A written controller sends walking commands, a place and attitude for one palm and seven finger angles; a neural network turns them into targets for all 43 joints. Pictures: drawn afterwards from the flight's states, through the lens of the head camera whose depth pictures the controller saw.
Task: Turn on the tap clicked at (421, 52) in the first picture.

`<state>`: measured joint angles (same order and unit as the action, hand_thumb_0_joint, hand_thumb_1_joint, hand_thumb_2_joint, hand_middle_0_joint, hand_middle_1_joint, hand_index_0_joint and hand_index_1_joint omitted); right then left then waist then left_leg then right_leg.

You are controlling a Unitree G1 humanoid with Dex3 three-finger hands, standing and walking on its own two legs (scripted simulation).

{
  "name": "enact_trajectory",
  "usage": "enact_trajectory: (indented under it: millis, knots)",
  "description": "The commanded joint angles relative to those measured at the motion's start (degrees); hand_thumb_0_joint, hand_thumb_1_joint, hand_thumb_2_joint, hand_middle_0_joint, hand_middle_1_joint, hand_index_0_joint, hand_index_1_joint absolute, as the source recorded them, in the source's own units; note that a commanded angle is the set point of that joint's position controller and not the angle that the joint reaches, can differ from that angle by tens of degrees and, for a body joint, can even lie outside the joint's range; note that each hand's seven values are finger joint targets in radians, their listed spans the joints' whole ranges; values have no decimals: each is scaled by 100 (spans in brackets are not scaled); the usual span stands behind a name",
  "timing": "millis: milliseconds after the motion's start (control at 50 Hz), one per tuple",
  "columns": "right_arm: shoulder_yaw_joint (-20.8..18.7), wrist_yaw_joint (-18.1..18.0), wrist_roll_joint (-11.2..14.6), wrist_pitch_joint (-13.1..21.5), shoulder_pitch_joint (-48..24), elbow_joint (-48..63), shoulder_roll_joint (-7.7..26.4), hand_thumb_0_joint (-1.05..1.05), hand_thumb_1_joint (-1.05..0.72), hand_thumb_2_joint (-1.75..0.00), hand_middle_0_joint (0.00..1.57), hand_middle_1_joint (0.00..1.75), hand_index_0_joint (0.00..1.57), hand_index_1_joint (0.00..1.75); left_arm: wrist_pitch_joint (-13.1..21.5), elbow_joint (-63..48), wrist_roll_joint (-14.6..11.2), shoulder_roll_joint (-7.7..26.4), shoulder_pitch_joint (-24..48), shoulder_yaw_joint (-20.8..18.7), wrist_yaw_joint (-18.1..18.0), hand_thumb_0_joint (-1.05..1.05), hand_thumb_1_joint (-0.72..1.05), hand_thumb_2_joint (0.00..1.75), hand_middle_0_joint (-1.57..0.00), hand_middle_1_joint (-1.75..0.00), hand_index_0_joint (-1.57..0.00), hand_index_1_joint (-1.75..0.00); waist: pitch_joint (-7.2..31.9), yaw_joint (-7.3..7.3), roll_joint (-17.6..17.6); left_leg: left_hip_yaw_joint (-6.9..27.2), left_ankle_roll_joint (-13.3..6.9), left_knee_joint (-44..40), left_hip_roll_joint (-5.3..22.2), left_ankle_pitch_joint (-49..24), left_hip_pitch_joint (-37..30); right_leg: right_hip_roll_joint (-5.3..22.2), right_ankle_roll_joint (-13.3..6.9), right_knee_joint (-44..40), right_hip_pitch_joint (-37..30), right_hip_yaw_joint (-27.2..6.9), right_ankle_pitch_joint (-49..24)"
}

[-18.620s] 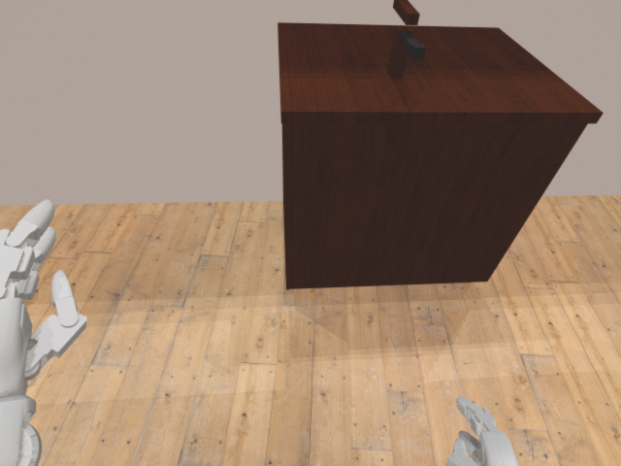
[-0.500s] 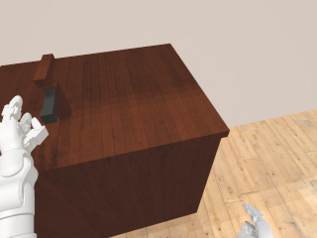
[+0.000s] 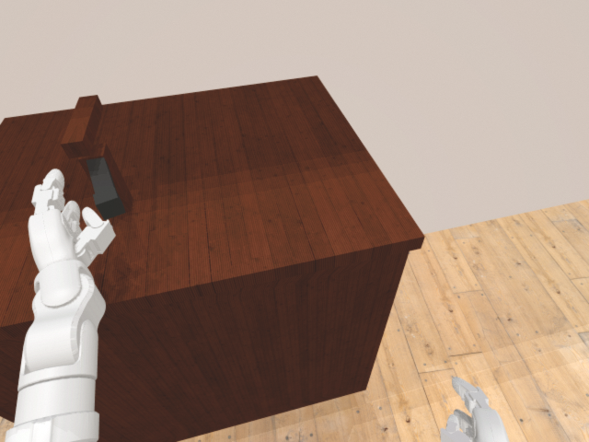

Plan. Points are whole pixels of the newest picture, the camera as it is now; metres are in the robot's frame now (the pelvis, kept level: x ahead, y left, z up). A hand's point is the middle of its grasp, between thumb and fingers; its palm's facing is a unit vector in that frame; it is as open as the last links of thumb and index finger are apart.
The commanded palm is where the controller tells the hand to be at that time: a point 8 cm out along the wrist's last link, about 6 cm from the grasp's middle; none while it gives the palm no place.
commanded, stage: push the lever round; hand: left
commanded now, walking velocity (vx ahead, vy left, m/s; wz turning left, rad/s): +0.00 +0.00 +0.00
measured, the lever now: (109, 203) +0.36 +0.29 +0.16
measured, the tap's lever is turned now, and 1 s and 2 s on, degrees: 16 46 72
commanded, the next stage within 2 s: none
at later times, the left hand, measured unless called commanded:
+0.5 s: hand (139, 220) +0.34 +0.24 +0.15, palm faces +0.66 -0.75 -0.06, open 7.7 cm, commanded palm +0.30 +0.27 +0.15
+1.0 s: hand (169, 204) +0.37 +0.21 +0.15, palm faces +0.72 -0.69 -0.06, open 7.7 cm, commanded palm +0.33 +0.24 +0.15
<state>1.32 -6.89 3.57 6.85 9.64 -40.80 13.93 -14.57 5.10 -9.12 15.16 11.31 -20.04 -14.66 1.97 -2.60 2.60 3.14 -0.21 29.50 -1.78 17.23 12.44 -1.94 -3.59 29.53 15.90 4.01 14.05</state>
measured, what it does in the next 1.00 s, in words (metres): stands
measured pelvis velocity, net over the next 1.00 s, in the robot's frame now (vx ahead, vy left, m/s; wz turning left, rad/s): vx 0.00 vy -0.01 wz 0.01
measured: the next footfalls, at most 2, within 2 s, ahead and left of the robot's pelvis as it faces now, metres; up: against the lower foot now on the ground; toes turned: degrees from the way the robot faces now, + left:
none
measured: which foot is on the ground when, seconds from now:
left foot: down 0.00-1.00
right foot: down 0.00-1.00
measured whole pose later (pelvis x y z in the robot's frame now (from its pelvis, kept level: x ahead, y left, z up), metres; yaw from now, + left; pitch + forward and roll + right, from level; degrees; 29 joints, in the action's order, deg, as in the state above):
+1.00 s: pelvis +0.00 -0.01 +0.00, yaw +1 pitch +1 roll +1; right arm 0.1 -4.1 0.1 1.4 6.4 -43.7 11.9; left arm -19.9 10.5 -2.3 3.5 23.6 -12.2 -38.0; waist 2.5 -1.9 2.4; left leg 3.8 0.3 29.1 -1.8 16.9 12.9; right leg -1.8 -4.0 29.6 16.4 4.7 14.2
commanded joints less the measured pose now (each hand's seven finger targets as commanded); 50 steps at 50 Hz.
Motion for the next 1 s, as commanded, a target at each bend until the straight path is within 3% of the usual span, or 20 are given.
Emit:
enact_trajectory:
  millis: [0,40,60,140,160,180,200,260,280,460,520,540,560,680,740,760,840,940,960,980]
  knots:
    - [-195,-24,-37,266,-782,861,660,0,-90,-90,20,30,20,30,446,-1420,101,1003,2211,61,-207,0,90,90,-15,-15,-15,-15,1077,102,-188,-43,-118,-397,18,-984,96,236,243,-493,-709,-335,-689]
    - [-214,-14,-60,258,-791,850,653,0,-90,-90,20,30,20,30,472,-1510,142,830,2252,209,-304,0,90,90,-15,-15,-15,-15,1175,119,-221,-58,-104,-373,16,-1085,10,233,239,-465,-740,-318,-800]
    - [-216,-4,-62,248,-806,856,642,0,-90,-90,20,30,20,30,470,-1546,170,907,2161,98,-375,0,90,90,-15,-15,-15,-15,1222,27,-26,-39,-77,-385,17,-1159,-13,229,211,-423,-774,-306,-845]
    - [-210,23,-103,162,-839,851,619,0,-90,-90,20,30,20,30,331,-1481,257,793,2072,154,-605,0,90,90,-15,-15,-15,-15,1275,24,-193,-101,-74,-344,-2,-1271,89,266,241,-411,-919,-334,-1070]
    - [-215,21,-105,119,-856,822,637,0,-90,-90,20,30,20,30,297,-1487,315,1030,2097,-65,-682,0,90,90,-15,-15,-15,-15,1296,-26,-72,-87,-59,-373,8,-1322,80,255,212,-386,-962,-325,-1067]
    - [-219,36,-117,97,-886,871,595,0,-90,-90,20,30,20,30,280,-1644,334,766,2144,159,-724,0,90,90,-15,-15,-15,-15,1393,5,-1,-116,-50,-362,7,-1451,7,272,218,-369,-1005,-321,-1197]
    - [-224,42,-125,86,-871,866,596,0,-90,-90,20,30,20,30,228,-1561,343,737,2006,145,-789,0,90,90,-15,-15,-15,-15,1384,-17,-201,-109,-48,-356,6,-1474,47,260,224,-361,-1050,-308,-1253]
    - [-229,50,-126,-2,-928,840,612,0,-90,-90,20,30,20,30,124,-1537,379,853,1958,-17,-953,0,90,90,-15,-15,-15,-15,1310,-55,-219,-109,-56,-357,13,-1484,108,260,225,-369,-1078,-316,-1283]
    - [-221,61,-127,-16,-950,871,573,0,-90,-90,20,30,20,30,112,-1586,374,505,2064,295,-968,0,90,90,-15,-15,-15,-15,1272,20,-261,-126,-63,-350,14,-1492,65,275,243,-379,-1031,-308,-1297]
    - [-248,91,-196,-96,-1032,801,563,0,-90,-90,20,30,20,30,-1,-1725,547,230,2213,558,-1357,0,90,90,-15,-15,-15,-15,1280,31,-173,-85,-18,-332,13,-1535,-56,262,217,-380,-964,-284,-1250]
    - [-244,101,-206,-117,-1088,787,528,0,-90,-90,20,30,20,30,-43,-1727,584,-16,2497,821,-1466,0,90,90,-15,-15,-15,-15,1239,110,-188,-87,-9,-321,11,-1498,-84,277,218,-409,-912,-284,-1185]
    - [-248,103,-228,-124,-1059,761,529,0,-90,-90,20,30,20,30,-66,-1666,592,28,2534,744,-1528,0,90,90,-15,-15,-15,-15,1274,95,-309,-84,-15,-323,7,-1514,-92,278,223,-417,-950,-281,-1235]
    - [-263,99,-234,-145,-1099,747,544,0,-90,-90,20,30,20,30,-93,-1644,605,220,2436,505,-1585,0,90,90,-15,-15,-15,-15,1290,23,-151,-86,-1,-336,5,-1536,-77,271,206,-413,-974,-280,-1201]
    - [-232,135,-250,-200,-1194,692,482,0,-90,-90,20,30,20,30,-167,-1344,665,-193,2967,882,-1825,0,90,90,-15,-15,-15,-15,1174,122,-284,-36,1,-408,8,-1111,-8,274,216,-534,-789,-260,-590]
    - [-224,144,-267,-224,-1227,641,473,0,-90,-90,20,30,20,30,-195,-1018,702,-165,3203,848,-1953,0,90,90,-15,-15,-15,-15,1036,143,-306,-64,-31,-412,-5,-823,117,302,232,-642,-734,-317,-328]
    - [-245,137,-282,-228,-1212,602,492,0,-90,-90,20,30,20,30,-181,-1020,741,10,3269,641,-2016,0,90,90,-15,-15,-15,-15,1174,103,-260,-55,-21,-426,-1,-853,68,287,214,-612,-764,-297,-331]
    - [-275,202,-341,-237,-1213,613,438,0,-90,-90,20,30,20,30,-160,-914,820,-290,3428,871,-2191,0,90,90,-15,-15,-15,-15,1413,99,-143,-95,14,-343,11,-1098,26,307,202,-540,-844,-285,-585]
    - [-302,273,-379,-278,-1143,593,438,0,-90,-90,20,30,20,30,-157,-654,843,-437,3507,875,-2388,0,90,90,-15,-15,-15,-15,1486,91,-436,-107,27,-304,25,-1348,83,315,228,-467,-915,-239,-924]
    - [-324,275,-372,-302,-1144,545,453,0,-90,-90,20,30,20,30,-170,-525,862,-264,3472,664,-2426,0,90,90,-15,-15,-15,-15,1440,42,-371,-85,44,-340,36,-1286,109,300,212,-481,-886,-228,-790]
    - [-314,289,-378,-300,-1137,580,438,0,-90,-90,20,30,20,30,-142,-591,864,-416,3617,810,-2448,0,90,90,-15,-15,-15,-15,1519,88,-434,-119,17,-323,35,-1319,85,328,235,-482,-923,-245,-869]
